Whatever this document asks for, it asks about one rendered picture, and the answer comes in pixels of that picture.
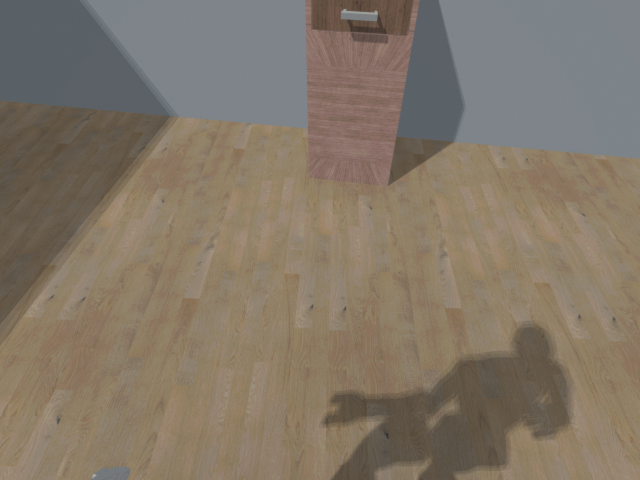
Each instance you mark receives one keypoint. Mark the handle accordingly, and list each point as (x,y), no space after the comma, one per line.
(354,15)

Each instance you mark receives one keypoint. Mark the cabinet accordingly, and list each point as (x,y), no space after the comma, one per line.
(355,87)

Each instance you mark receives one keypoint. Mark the drawer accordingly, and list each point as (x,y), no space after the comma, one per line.
(393,16)

